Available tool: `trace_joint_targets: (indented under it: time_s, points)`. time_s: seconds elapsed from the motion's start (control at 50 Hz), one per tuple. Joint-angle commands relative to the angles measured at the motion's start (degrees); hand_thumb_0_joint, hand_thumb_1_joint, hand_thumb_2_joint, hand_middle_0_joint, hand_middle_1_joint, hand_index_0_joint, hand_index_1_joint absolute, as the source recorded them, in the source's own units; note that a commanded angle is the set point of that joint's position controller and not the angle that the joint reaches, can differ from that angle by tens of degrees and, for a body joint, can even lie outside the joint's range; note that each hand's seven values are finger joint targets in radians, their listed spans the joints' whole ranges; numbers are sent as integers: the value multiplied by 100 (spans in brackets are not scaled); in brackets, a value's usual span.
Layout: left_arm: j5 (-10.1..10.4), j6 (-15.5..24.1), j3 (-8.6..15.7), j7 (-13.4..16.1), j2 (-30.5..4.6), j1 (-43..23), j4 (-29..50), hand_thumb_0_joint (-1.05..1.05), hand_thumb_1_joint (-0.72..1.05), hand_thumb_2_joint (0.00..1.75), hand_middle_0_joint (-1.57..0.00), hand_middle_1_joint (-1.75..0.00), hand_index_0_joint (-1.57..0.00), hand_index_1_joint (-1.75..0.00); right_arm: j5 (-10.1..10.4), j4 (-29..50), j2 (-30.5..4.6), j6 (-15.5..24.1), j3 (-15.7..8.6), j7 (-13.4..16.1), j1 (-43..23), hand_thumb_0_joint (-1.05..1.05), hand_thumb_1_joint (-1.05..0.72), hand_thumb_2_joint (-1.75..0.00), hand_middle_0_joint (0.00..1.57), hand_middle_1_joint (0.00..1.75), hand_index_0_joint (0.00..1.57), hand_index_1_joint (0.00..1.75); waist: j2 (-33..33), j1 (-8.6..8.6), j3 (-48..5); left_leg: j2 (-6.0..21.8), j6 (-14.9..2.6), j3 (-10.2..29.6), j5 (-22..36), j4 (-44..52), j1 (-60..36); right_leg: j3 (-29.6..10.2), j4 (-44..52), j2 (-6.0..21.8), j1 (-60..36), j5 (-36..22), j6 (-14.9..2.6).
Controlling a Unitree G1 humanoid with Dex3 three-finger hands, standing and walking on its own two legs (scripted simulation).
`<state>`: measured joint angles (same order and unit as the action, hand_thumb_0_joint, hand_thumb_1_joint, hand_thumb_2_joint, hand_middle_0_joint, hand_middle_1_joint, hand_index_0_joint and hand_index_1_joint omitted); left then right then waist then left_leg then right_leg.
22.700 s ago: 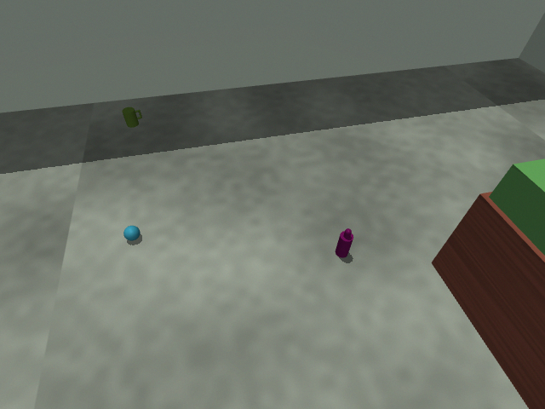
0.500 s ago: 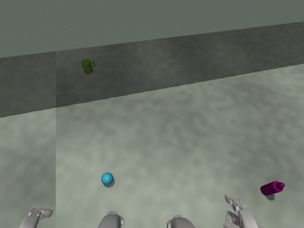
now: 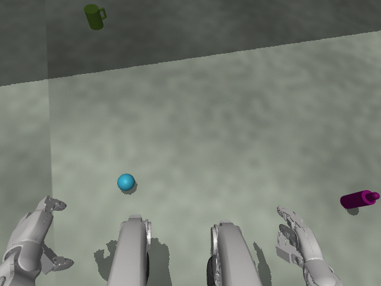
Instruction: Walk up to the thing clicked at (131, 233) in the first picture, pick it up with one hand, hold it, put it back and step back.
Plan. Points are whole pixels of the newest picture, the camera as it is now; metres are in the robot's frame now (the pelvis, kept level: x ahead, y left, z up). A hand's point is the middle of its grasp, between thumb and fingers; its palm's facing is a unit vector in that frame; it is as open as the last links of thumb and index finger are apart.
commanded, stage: rise first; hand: left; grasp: from above
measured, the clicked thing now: (126, 182) +0.45 +0.22 -0.53
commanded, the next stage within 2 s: approach in 1.72 s
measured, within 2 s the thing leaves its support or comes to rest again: neither
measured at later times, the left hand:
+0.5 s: hand (84, 205) +0.32 +0.29 -0.31, palm faces -0.47 -0.20 -0.86, open 14.0 cm
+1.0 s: hand (95, 193) +0.37 +0.29 -0.37, palm faces -0.46 -0.03 -0.89, open 14.1 cm
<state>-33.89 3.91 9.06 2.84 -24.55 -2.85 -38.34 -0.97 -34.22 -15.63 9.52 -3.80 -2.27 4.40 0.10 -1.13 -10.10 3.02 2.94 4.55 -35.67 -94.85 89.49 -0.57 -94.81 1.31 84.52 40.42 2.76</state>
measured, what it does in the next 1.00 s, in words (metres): lowers itself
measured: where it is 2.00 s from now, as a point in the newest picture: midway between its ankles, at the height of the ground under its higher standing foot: outside the picture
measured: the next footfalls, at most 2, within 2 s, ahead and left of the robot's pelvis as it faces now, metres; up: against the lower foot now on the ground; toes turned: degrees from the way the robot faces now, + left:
none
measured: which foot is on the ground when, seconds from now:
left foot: down 0.00-1.00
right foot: down 0.00-1.00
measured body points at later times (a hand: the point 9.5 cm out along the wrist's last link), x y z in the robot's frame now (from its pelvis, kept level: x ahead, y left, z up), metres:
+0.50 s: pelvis -0.06 +0.00 -0.16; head +0.14 +0.03 +0.24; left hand +0.34 +0.30 -0.26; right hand +0.03 -0.28 -0.29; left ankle +0.06 +0.14 -0.53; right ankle +0.03 -0.15 -0.53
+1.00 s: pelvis -0.06 +0.01 -0.22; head +0.16 +0.05 +0.18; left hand +0.39 +0.29 -0.32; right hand +0.01 -0.27 -0.33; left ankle +0.06 +0.14 -0.53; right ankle +0.03 -0.14 -0.53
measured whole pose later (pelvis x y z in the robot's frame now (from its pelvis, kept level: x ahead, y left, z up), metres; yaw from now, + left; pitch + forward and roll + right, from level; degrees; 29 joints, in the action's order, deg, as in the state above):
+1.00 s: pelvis -0.06 +0.01 -0.22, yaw -6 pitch +31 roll -7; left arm -71.7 15.6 7.0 21.5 -40.2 -43.8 -75.6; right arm -7.9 -44.9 -14.1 2.0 0.0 -6.5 5.6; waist 1.3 -8.3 -4.1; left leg 1.1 3.4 11.3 -34.6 -133.4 130.7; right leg 0.3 -131.8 -2.6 123.4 40.3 3.6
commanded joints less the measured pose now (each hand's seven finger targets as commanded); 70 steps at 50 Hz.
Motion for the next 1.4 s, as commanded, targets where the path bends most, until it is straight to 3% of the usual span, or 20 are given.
trace_joint_targets:
  time_s: [0.0,0.02,0.08,0.16,0.24,0.28,0.34,0.5,0.6,0.66,0.74,0.8,0.86,0.98,1.02,1.08,1.16,1.38]
  points:
    - [-533,279,447,509,-1449,-885,488,0,-55,101,-5,-109,-5,-110,18,302,-997,69,-414,-8,405,0,-88,-90,20,30,20,30,-610,44,-3109,-137,-321,-263,2129,307,-2033,310,379,-218,-197,-2162,-373]
    - [-632,299,370,551,-1413,-1096,484,0,-57,102,-5,-109,-5,-110,-7,232,-1000,40,-434,-23,418,0,-88,-90,20,30,20,30,-673,44,-3191,-129,-321,-286,2070,146,-1952,308,281,-221,-50,-2115,-371]
    - [-963,343,475,668,-1839,-1822,152,0,-56,102,-6,-108,-6,-109,-49,67,-1049,-55,-434,-54,504,0,-88,-90,20,30,20,30,-534,52,-3369,-122,-354,-294,1756,-284,-1447,349,1,-246,195,-1899,-366]
    - [-1301,460,298,721,-1844,-2511,-295,0,-53,101,-7,-106,-6,-107,-105,-43,-1059,-172,-436,-100,658,0,-86,-89,20,30,20,30,-456,-1,-3552,-147,-364,-318,1288,-688,-883,423,-330,-279,442,-1573,-375]
    - [-1719,607,411,806,-2328,-3072,-788,0,-53,102,-7,-106,-7,-106,-130,-145,-1090,-300,-420,-107,743,0,-87,-90,20,30,20,30,-371,44,-3499,-170,-394,-382,809,-1071,-270,449,-558,-327,748,-1150,-378]
    - [-1856,700,277,885,-2271,-3409,-924,0,-53,102,-6,-108,-6,-107,-157,-139,-1073,-370,-391,-127,728,0,-87,-90,20,30,20,30,-358,-59,-3290,-180,-399,-363,414,-1132,9,510,-650,-353,1042,-731,-392]
    - [-2110,781,341,1025,-2503,-3759,-1139,0,-55,103,-5,-107,-6,-107,-183,-225,-1102,-489,-354,-129,787,0,-87,-90,20,30,20,30,-544,-73,-3247,-198,-396,-356,224,-1292,118,576,-873,-369,1357,-516,-414]
    - [-2759,964,122,1445,-2872,-4935,-1843,0,-57,105,-6,-99,-5,-100,-331,-431,-1183,-637,-214,-163,865,0,-89,-90,20,30,20,30,-1026,-411,-2785,-256,-377,-214,-671,-1569,595,730,-1401,-392,2269,140,-467]
    - [-3072,989,91,1618,-3001,-5141,-2314,0,-57,104,-6,-97,-5,-98,-418,-609,-1227,-646,-141,-198,975,0,-90,-90,20,30,20,30,-1129,-455,-2841,-280,-369,-230,-367,-1837,611,805,-1653,-378,2515,-141,-480]
    - [-3178,997,-5,1676,-2893,-5188,-2599,0,-56,103,-7,-97,-6,-98,-465,-677,-1227,-645,-109,-239,968,0,-90,-90,20,30,20,30,-1112,-514,-2739,-276,-370,-218,-273,-1957,701,851,-1775,-384,2661,-229,-485]
    - [-3391,1056,68,1806,-3179,-5458,-2661,0,-54,101,-7,-98,-7,-98,-539,-716,-1189,-669,-67,-275,941,0,-90,-90,20,30,20,30,-1111,-527,-2868,-304,-406,-356,-91,-2266,995,779,-1786,-416,2511,-299,-468]
    - [-3481,1101,16,1891,-3019,-5426,-2865,0,-53,99,-8,-98,-8,-97,-587,-778,-1185,-666,-61,-300,965,0,-90,-90,20,30,20,30,-1115,-562,-2849,-286,-391,-290,-69,-2321,923,854,-1945,-421,2689,-357,-475]
    - [-3621,1149,81,2013,-3177,-5542,-2888,0,-52,98,-8,-98,-8,-98,-622,-820,-1181,-684,-46,-314,947,0,-90,-90,20,30,20,30,-1191,-563,-2960,-280,-391,-302,50,-2423,929,861,-2023,-432,2689,-491,-472]
    - [-3808,1204,7,2231,-3036,-5637,-3054,0,-51,97,-10,-97,-10,-96,-722,-951,-1160,-718,-39,-349,982,0,-90,-90,20,30,20,30,-1263,-681,-3106,-237,-390,-286,459,-2673,884,884,-2243,-446,2734,-940,-431]
    - [-3797,1204,97,2302,-3108,-5710,-3025,0,-52,98,-10,-95,-9,-96,-743,-960,-1175,-718,-46,-355,1002,0,-90,-90,20,30,20,30,-1292,-658,-3169,-246,-391,-288,442,-2664,915,889,-2264,-447,2748,-914,-430]
    - [-3790,1167,17,2374,-2977,-5776,-3130,0,-53,99,-8,-97,-8,-97,-767,-968,-1160,-713,-46,-360,950,0,-90,-90,20,30,20,30,-1374,-718,-3094,-223,-375,-255,336,-2661,885,938,-2343,-450,2944,-811,-434]
    - [-3807,1086,60,2457,-2975,-5732,-3211,0,-52,98,-9,-98,-9,-98,-787,-997,-1115,-714,-16,-377,956,0,-90,-90,20,30,20,30,-1362,-703,-3163,-219,-388,-265,566,-2768,917,917,-2414,-451,2826,-1062,-413]
    - [-3754,1015,74,2475,-3008,-5811,-3409,0,-53,99,-9,-97,-9,-98,-788,-996,-1161,-707,5,-405,941,0,-90,-90,20,30,20,30,-1359,-791,-2972,-201,-397,-242,461,-2883,1117,937,-2529,-460,2923,-1013,-422]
